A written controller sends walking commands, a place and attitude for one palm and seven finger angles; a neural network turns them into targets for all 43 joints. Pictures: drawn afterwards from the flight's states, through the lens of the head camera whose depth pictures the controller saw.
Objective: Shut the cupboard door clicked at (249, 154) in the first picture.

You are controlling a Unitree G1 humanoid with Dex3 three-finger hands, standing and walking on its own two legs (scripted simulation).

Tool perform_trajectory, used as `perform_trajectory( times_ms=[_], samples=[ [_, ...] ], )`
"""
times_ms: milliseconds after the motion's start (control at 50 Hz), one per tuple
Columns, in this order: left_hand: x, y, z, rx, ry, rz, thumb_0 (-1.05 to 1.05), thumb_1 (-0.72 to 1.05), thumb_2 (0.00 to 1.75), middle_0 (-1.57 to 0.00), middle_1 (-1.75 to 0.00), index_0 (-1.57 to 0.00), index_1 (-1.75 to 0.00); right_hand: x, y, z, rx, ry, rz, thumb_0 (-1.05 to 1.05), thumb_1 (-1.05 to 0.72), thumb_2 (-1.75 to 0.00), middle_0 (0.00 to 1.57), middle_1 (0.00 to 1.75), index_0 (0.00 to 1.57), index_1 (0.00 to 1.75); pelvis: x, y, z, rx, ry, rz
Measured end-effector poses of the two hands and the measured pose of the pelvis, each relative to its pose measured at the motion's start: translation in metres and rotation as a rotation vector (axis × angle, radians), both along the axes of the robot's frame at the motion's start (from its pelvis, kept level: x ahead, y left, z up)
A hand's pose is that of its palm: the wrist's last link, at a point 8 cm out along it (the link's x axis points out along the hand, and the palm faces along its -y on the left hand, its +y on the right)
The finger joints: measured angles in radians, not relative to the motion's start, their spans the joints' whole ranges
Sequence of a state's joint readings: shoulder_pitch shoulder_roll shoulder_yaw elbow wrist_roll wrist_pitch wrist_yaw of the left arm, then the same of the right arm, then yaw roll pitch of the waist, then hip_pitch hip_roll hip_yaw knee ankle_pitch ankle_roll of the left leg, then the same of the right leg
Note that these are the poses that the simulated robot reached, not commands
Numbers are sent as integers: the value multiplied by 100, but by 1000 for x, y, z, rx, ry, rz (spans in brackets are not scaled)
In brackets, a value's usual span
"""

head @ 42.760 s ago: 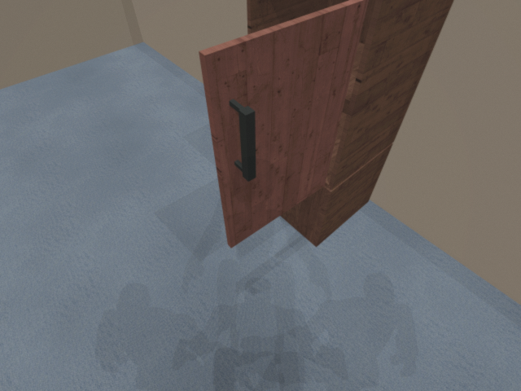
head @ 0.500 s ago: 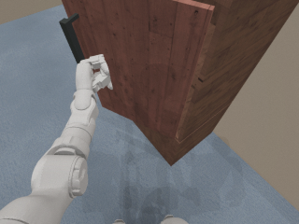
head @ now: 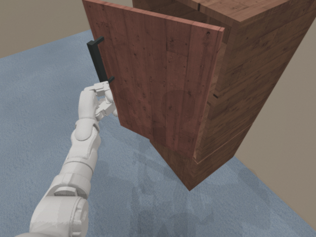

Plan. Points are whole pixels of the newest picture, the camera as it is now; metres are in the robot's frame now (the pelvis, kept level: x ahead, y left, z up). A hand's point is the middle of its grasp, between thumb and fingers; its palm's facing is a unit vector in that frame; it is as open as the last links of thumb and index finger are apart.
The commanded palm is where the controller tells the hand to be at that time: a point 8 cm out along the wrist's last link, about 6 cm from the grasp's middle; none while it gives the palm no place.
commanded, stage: draw the hand back to the body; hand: left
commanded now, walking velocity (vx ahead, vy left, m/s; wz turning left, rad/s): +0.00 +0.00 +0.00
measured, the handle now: (103, 63) +0.64 +0.18 +0.09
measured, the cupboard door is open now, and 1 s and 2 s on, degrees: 25 25 25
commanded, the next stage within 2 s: step back with the hand held close in 1.36 s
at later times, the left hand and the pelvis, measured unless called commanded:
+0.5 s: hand (57, 144) +0.29 +0.20 +0.14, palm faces +0.14 -0.97 -0.21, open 3.2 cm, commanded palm +0.25 +0.25 +0.16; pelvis +0.00 +0.02 +0.03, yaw +1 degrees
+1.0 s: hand out of the picture +0.19 +0.31 +0.18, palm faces +0.45 -0.79 -0.42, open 6.3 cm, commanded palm +0.14 +0.34 +0.20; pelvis +0.02 +0.04 +0.03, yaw +2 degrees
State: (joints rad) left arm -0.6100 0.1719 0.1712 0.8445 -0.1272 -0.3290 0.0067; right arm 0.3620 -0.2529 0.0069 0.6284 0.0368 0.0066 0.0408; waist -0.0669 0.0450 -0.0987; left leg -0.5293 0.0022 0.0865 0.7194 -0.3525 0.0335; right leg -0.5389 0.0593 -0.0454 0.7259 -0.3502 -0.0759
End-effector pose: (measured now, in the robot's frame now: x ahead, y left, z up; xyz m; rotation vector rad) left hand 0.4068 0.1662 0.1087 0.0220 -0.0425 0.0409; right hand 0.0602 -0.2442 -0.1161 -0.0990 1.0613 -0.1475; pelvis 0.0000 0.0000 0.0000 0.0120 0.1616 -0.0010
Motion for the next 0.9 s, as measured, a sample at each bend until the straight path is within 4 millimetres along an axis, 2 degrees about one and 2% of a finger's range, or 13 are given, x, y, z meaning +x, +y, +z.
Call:
perform_trajectory(
  times_ms=[80,140,300,380,500,600,700,900],
  samples=[
    [-24,14,2,-5,-8,-5,2,90,90,-130,-150,-130,-150,4,0,6,-18,-17,-3,1,-91,-90,20,30,20,30,0,3,4,-6,-35,2],
    [-41,22,7,-4,-19,-15,2,90,90,-130,-150,-130,-150,17,1,13,-36,-62,4,1,-91,-90,20,30,20,30,0,7,7,-10,-59,6],
    [-78,47,26,-2,-27,-22,2,90,90,-127,-147,-127,-147,78,17,41,-49,-263,50,1,-91,-90,20,30,20,30,1,15,14,-12,-116,10],
    [-105,61,38,114,-40,14,2,90,90,-121,-140,-121,-141,108,31,59,-44,-340,76,1,-91,-90,20,30,20,30,2,19,20,-12,-155,11],
    [-143,86,41,193,-11,100,1,90,90,-108,-126,-108,-126,136,56,75,-35,-380,145,1,-91,-90,20,30,20,30,5,25,27,-17,-199,25],
    [-168,108,47,233,2,182,2,90,90,-95,-112,-95,-112,144,73,75,-24,-375,190,1,-91,-90,20,30,20,30,8,30,30,-19,-220,34],
    [-188,127,60,275,-19,248,2,90,90,-82,-97,-82,-97,142,81,70,-12,-351,206,1,-90,-90,20,30,21,30,12,35,31,-20,-229,37],
    [-232,160,79,381,-27,362,1,89,90,-55,-67,-55,-68,130,76,60,-16,-310,179,1,-90,-90,21,30,21,30,16,39,31,-24,-230,36]
  ],
)
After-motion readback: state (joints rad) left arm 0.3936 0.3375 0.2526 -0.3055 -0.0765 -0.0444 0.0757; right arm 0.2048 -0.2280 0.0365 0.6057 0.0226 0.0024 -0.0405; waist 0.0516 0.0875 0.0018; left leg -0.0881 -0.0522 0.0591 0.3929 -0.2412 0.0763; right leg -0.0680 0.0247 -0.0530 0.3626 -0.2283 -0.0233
